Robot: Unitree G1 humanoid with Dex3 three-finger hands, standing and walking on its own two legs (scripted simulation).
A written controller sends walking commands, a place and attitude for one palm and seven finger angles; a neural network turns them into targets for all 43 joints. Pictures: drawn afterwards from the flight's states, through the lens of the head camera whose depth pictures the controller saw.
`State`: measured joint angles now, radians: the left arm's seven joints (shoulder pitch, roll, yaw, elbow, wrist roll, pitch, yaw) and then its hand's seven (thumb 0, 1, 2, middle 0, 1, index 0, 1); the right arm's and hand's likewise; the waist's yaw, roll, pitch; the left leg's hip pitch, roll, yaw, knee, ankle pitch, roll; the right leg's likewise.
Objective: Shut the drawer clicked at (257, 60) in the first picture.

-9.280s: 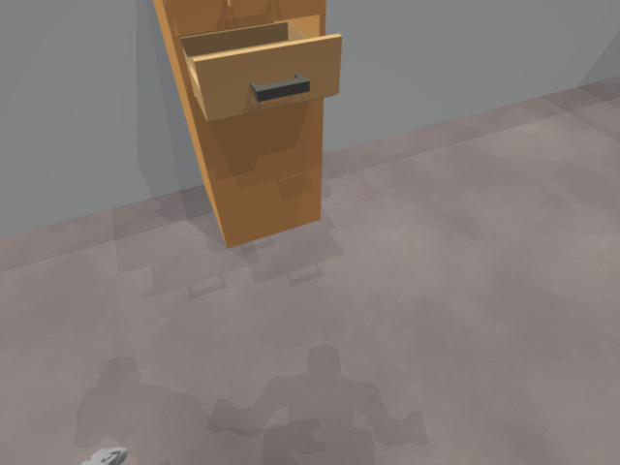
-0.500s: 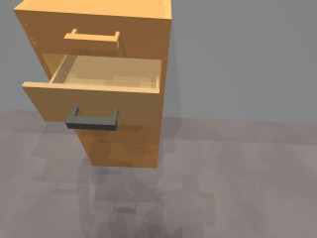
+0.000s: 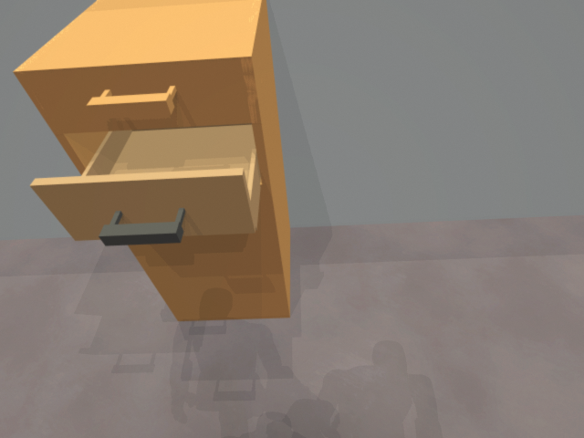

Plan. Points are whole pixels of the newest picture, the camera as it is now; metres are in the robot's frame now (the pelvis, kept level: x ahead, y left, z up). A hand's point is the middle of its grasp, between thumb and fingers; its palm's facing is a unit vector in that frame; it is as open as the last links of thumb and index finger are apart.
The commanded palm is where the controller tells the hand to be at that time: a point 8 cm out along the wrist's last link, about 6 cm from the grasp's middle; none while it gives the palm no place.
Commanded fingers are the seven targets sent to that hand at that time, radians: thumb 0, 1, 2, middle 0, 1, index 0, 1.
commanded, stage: come to a stop and stand still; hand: left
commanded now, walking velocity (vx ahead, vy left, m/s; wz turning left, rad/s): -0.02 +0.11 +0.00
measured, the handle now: (145, 224) +0.47 +0.32 -0.01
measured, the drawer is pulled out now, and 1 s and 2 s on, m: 0.16 0.16 0.16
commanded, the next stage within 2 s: look again from close up in 0.62 s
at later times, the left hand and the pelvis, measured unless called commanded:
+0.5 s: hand out of the picture -0.03 +0.24 -0.19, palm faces +0.08 -0.98 -0.19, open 7.4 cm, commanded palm none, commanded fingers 0.00 0.90 0.90 -0.20 -0.30 -0.20 -0.30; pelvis -0.01 +0.06 -0.01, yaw +0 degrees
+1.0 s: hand out of the picture +0.03 +0.26 -0.18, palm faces +0.02 -0.96 -0.27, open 7.4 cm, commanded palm none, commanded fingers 0.00 0.90 0.90 -0.20 -0.30 -0.20 -0.30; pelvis -0.02 +0.05 -0.02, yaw +0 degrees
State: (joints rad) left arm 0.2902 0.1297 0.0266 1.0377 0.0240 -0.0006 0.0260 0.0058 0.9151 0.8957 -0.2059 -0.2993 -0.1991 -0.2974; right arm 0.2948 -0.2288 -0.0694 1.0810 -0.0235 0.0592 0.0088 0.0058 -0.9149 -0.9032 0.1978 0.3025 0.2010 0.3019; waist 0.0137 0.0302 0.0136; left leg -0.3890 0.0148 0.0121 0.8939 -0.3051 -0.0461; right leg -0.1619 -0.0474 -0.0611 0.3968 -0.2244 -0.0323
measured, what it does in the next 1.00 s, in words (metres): steps on the spot: left foot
